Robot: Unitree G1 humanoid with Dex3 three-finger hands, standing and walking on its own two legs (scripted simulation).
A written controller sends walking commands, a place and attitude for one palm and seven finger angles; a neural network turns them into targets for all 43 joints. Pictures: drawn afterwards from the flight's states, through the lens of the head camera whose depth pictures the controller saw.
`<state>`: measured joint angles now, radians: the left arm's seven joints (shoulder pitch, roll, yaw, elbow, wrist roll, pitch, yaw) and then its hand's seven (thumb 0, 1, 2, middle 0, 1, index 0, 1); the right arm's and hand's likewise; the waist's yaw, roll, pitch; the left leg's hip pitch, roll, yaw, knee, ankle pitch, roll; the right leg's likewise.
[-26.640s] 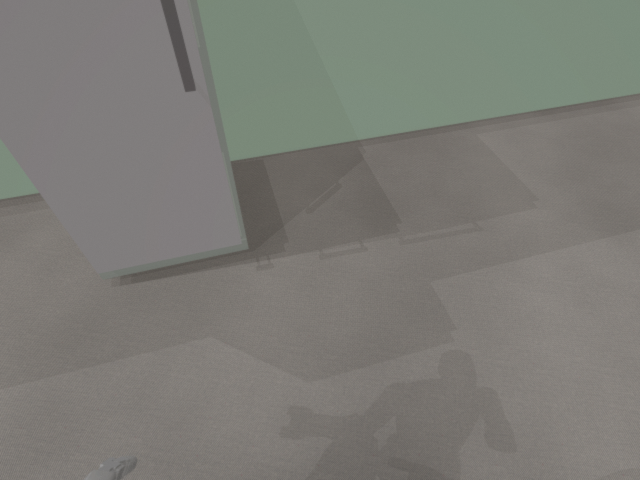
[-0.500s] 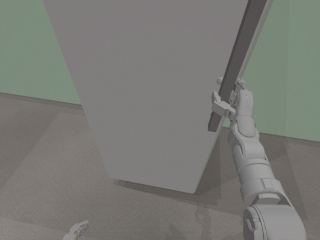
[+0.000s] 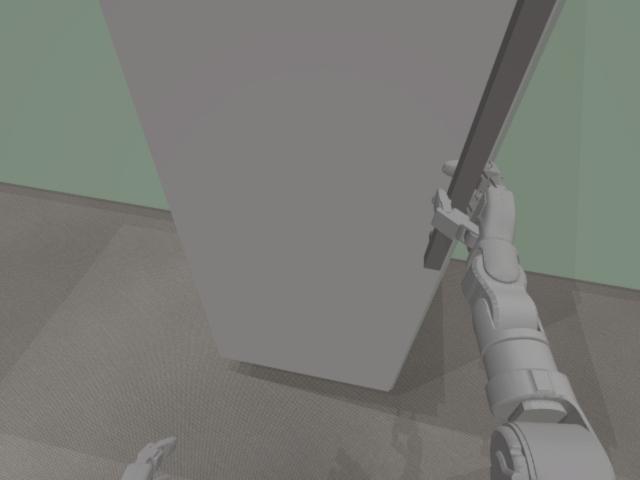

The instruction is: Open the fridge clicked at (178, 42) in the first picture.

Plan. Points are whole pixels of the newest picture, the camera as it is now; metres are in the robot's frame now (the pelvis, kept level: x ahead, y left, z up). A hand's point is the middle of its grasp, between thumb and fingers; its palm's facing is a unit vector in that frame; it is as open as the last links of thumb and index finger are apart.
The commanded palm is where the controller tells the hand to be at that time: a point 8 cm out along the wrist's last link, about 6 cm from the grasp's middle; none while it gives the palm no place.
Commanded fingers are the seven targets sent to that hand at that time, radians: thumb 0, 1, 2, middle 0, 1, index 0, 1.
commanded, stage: grip the handle and tug to test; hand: right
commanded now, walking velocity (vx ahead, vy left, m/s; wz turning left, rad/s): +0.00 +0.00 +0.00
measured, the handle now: (471, 147) +0.48 -0.13 +0.20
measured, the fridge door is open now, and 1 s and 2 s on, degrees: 0 18 46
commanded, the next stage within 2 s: pull the door a little, standing still in 0.18 s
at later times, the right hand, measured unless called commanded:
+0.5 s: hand (442, 217) +0.41 -0.10 +0.14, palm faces +0.11 +0.99 +0.03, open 6.2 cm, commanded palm +0.36 -0.15 +0.14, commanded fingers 0.00 -0.90 -0.90 0.45 1.40 0.45 1.40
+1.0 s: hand (415, 305) +0.28 -0.06 +0.14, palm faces -0.15 +0.98 -0.14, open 7.0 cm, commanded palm +0.26 -0.11 +0.14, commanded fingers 0.00 -0.90 -0.90 0.45 1.40 0.45 1.40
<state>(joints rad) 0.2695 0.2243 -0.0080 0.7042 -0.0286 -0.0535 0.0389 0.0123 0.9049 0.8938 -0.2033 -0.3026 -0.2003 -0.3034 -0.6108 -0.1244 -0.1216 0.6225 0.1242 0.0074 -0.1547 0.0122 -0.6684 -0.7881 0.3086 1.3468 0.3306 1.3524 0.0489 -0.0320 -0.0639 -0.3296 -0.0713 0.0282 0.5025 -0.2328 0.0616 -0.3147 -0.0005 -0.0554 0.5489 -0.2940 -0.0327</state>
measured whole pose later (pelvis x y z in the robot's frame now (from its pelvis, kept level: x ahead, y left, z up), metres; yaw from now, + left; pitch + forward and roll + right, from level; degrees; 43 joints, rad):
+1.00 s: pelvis +0.02 -0.01 +0.00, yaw +0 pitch +1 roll -1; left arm 0.14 0.19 -0.04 0.52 0.03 0.09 0.06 0.01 0.90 0.89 -0.20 -0.30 -0.20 -0.30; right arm 0.14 -0.16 0.20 -0.28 0.04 0.02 -0.07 0.01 -0.58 -0.72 0.40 1.37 0.28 1.33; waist 0.03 -0.03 -0.05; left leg -0.28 -0.03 0.00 0.58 -0.31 0.01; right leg -0.20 0.05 -0.08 0.49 -0.30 -0.05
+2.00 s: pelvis -0.07 +0.31 -0.01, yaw -39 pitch -1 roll -1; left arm 0.09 0.18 0.03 0.61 0.01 -0.11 0.05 0.02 0.90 0.89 -0.20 -0.30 -0.20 -0.30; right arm 0.04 -0.15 0.27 -0.43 -0.04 -0.01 -0.04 -0.02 -0.56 -0.76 0.45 1.40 0.27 1.33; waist 0.06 0.01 0.17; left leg -0.39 0.08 0.12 0.69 -0.28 0.02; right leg -0.50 -0.06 -0.07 1.07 -0.59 0.03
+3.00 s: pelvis +0.16 +0.63 -0.02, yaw -81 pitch +0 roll +1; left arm 0.11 0.17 0.00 0.59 0.01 -0.08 0.06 0.01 0.90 0.89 -0.21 -0.30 -0.20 -0.30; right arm 0.13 -0.22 0.04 -0.47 0.02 0.01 -0.07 -0.01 -0.61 -0.80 0.45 1.39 0.24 1.35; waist -0.01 -0.01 0.13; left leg -0.39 0.06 0.02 0.62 -0.23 -0.02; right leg -0.47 -0.11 0.05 0.87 -0.49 0.04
